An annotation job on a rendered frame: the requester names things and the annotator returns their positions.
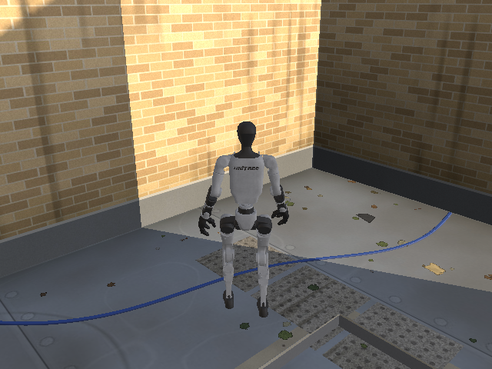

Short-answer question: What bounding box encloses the left robot forearm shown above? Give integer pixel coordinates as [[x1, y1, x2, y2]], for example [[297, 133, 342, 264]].
[[201, 187, 217, 219]]

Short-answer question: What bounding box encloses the humanoid robot head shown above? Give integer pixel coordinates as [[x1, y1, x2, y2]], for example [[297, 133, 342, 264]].
[[234, 121, 260, 158]]

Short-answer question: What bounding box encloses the right robot forearm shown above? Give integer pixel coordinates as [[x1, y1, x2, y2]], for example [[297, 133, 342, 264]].
[[274, 185, 287, 212]]

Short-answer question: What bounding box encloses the robot right hand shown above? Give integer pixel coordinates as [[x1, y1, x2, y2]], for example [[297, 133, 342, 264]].
[[271, 208, 289, 225]]

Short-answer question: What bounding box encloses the robot left upper arm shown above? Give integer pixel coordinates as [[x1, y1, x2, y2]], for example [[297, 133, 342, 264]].
[[210, 155, 231, 198]]

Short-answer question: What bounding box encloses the robot left hand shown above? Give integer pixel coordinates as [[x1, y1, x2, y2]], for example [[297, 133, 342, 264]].
[[198, 216, 216, 236]]

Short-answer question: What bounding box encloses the robot right upper arm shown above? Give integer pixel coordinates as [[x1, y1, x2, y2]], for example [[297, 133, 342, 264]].
[[263, 155, 281, 196]]

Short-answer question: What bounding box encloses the humanoid robot torso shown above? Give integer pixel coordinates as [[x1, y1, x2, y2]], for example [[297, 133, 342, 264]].
[[228, 152, 264, 231]]

